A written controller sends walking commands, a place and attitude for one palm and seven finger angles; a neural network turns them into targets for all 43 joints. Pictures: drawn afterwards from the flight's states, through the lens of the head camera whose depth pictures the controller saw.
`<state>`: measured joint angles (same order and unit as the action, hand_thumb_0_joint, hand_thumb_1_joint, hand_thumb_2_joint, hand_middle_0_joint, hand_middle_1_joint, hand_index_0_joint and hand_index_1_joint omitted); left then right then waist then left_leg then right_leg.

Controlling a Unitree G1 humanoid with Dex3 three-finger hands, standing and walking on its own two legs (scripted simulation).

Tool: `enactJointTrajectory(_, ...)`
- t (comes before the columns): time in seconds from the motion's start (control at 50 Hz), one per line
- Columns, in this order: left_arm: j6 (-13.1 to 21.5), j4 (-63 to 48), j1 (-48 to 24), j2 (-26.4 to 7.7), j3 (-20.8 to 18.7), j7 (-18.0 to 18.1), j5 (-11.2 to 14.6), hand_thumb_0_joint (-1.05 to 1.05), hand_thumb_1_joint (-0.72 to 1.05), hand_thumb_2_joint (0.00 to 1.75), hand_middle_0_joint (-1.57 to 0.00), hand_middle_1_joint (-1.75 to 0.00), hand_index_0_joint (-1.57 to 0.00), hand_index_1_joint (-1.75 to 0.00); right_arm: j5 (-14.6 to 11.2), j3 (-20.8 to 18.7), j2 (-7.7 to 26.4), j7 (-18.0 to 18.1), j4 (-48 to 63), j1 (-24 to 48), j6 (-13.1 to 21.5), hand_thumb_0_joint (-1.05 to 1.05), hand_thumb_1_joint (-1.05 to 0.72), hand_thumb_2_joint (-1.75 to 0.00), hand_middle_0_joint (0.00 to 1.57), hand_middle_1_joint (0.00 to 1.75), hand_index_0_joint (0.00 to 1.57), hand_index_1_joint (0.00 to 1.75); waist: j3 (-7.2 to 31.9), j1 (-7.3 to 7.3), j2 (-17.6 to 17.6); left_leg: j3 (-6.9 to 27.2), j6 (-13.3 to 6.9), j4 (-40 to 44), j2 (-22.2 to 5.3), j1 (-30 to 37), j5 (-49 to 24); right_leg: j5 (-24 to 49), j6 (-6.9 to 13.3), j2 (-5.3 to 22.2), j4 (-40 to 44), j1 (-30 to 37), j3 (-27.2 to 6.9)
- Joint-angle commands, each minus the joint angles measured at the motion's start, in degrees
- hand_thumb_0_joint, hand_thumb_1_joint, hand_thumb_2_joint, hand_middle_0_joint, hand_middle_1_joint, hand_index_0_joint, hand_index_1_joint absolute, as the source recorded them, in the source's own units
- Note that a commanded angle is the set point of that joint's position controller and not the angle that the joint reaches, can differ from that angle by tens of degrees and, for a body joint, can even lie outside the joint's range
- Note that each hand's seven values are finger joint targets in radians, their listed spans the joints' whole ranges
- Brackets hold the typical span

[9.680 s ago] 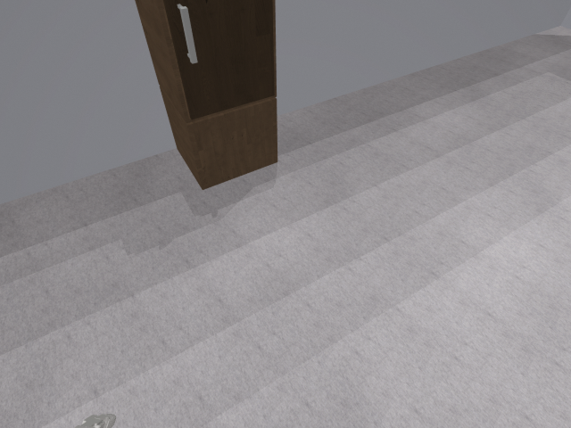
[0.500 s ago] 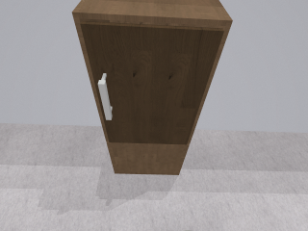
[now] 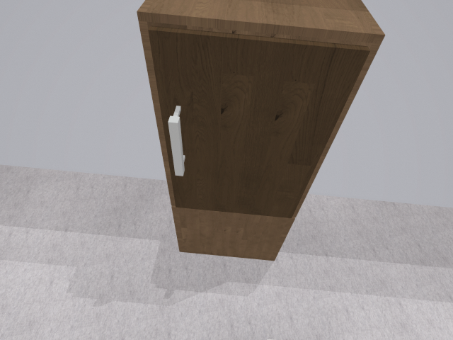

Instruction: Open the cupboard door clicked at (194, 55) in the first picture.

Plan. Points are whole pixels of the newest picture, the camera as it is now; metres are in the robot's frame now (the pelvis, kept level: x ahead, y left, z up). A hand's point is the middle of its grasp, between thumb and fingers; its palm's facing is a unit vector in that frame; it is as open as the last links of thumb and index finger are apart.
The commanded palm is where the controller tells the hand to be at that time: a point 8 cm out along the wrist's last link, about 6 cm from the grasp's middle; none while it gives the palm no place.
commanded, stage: come to a stop and stand still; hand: left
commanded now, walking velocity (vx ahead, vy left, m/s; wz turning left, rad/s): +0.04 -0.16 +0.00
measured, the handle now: (178, 142) +0.54 +0.14 +0.00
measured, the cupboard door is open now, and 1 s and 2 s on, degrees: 0 0 0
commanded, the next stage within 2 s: look again from close up in 0.66 s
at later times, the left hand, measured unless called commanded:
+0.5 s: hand out of the picture -0.04 +0.13 -0.16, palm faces +0.02 -0.99 -0.16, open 7.3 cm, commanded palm none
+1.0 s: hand out of the picture -0.03 +0.14 -0.17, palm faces +0.02 -0.98 -0.20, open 7.3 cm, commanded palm none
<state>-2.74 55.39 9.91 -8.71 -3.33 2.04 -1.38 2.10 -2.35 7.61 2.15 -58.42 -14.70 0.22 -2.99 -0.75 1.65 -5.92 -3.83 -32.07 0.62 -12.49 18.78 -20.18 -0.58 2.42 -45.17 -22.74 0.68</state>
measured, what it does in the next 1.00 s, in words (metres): steps on the spot: right foot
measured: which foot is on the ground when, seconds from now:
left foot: down 0.00-1.00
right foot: up 0.00-0.12, down 0.14-1.00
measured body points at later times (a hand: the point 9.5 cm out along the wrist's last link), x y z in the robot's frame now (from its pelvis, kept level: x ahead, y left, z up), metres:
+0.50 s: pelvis -0.02 -0.02 +0.01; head -0.01 -0.03 +0.46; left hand -0.04 +0.18 -0.15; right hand -0.03 -0.24 -0.15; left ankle -0.01 +0.07 -0.73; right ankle -0.01 -0.13 -0.73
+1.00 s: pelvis -0.03 -0.02 +0.00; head -0.03 -0.03 +0.45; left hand -0.03 +0.19 -0.15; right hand -0.04 -0.22 -0.17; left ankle -0.01 +0.07 -0.73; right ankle -0.01 -0.13 -0.73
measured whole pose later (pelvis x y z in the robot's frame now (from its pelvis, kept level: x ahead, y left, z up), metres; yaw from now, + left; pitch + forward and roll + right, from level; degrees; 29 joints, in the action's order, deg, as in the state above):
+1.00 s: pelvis -0.03 -0.02 +0.00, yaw +0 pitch -1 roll +0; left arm 1.0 62.2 19.0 -6.6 0.3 2.5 -1.3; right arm 1.4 0.3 7.0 0.8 -61.3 -19.7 0.4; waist 0.0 -1.0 -1.6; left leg -5.7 -2.1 -29.8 0.2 -14.5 14.9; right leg -15.6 0.6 1.7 -31.2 -15.0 3.5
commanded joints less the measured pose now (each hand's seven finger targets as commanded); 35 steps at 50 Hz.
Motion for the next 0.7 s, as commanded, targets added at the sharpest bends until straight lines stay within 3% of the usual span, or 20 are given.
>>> enactJointTrajectory(0.0,2.0,-1.0,3.0,-1.5,1.0,-0.6,0.6,0.0,0.9,0.9,-0.2,-0.3,-0.2,-0.3,-0.3,-1.1,7.1,0.7,0.9,-4.3,1.3,0.0,-0.9,-0.9,0.2,0.3,0.2,0.3,1.7,-0.82,-6.4,12.2,-4.6,12.8,-15.3,10.3,-35.2,-1.7,-1.0,0.2,9.5,1.4,0.9)
enactJointTrajectory(0.02,2.0,-0.9,3.2,-1.5,1.1,-0.6,0.8,0.0,0.9,0.9,-0.2,-0.3,-0.2,-0.3,-0.3,-1.3,8.1,0.8,0.5,-5.1,1.1,0.0,-0.9,-0.9,0.2,0.3,0.2,0.3,2.6,-1.07,-7.1,11.7,-4.3,11.1,-15.4,12.9,-40.6,-0.8,-1.0,-0.1,12.9,2.6,1.5)
enactJointTrajectory(0.06,1.9,-0.2,5.2,-2.5,1.0,-0.5,0.7,0.0,0.9,0.9,-0.2,-0.3,-0.2,-0.3,-0.7,-1.6,9.2,1.0,-0.1,-5.6,0.7,0.0,-0.9,-0.9,0.2,0.3,0.2,0.3,3.0,-0.99,-6.9,10.6,-2.7,8.4,-14.5,13.0,-43.6,5.6,-0.4,-0.4,19.1,6.8,1.9)
enactJointTrajectory(0.12,2.0,1.3,8.9,-4.5,0.8,-0.1,0.5,0.0,0.9,0.9,-0.2,-0.3,-0.2,-0.3,-1.3,-1.3,8.2,1.1,0.2,-4.3,0.7,0.0,-0.9,-0.9,0.2,0.3,0.2,0.3,3.3,-0.45,-5.3,7.7,0.7,7.3,-11.0,6.6,-37.3,25.3,1.2,2.7,19.9,14.7,-0.4)
enactJointTrajectory(0.16,1.9,1.7,9.7,-4.7,1.0,0.0,0.3,0.0,0.9,0.9,-0.2,-0.3,-0.2,-0.3,-1.4,-1.1,8.0,0.9,-0.2,-3.0,0.3,0.0,-0.9,-0.9,0.2,0.3,0.2,0.3,4.0,-0.06,-2.2,6.5,1.5,7.6,-9.8,5.6,-30.7,27.7,1.8,3.2,18.4,14.8,-1.8)
enactJointTrajectory(0.2,2.0,2.1,9.4,-4.4,1.4,0.2,0.4,0.0,0.9,0.9,-0.2,-0.3,-0.2,-0.3,-1.5,-0.8,7.3,0.7,-0.7,-2.3,0.2,0.0,-0.9,-0.9,0.2,0.3,0.2,0.3,3.4,-0.1,-0.6,5.8,1.9,8.8,-9.1,4.8,-23.4,25.9,1.9,3.6,19.7,14.2,-2.3)
enactJointTrajectory(0.28,2.5,3.4,9.4,-3.9,2.2,0.2,0.6,0.0,0.9,0.9,-0.2,-0.3,-0.2,-0.3,-1.6,0.2,5.7,0.0,-2.5,-1.1,-0.1,0.0,-0.9,-0.9,0.2,0.3,0.2,0.3,-1.3,0.12,-0.2,6.3,2.3,13.2,-7.7,2.2,-6.9,13.4,1.6,3.9,25.0,11.0,-4.3)
enactJointTrajectory(0.34,3.1,4.9,10.2,-3.7,2.6,0.4,0.7,0.0,0.9,0.9,-0.2,-0.3,-0.2,-0.3,-1.7,0.7,5.0,-0.4,-4.2,-1.6,-0.1,0.0,-0.9,-0.9,0.2,0.3,0.2,0.3,-2.7,0.25,-0.7,6.4,2.5,14.8,-7.1,2.2,-3.5,7.6,1.5,3.9,27.7,9.8,-4.8)
enactJointTrajectory(0.68,4.2,7.6,15.0,-0.4,2.7,1.0,0.8,0.0,0.9,0.9,-0.2,-0.3,-0.2,-0.3,-1.6,1.2,1.4,-0.1,-7.9,-8.7,0.3,0.0,-0.9,-0.9,0.2,0.3,0.2,0.3,-3.0,0.4,-0.9,5.6,2.9,14.0,-6.5,0.6,-5.0,5.9,2.4,3.9,28.8,9.2,-5.0)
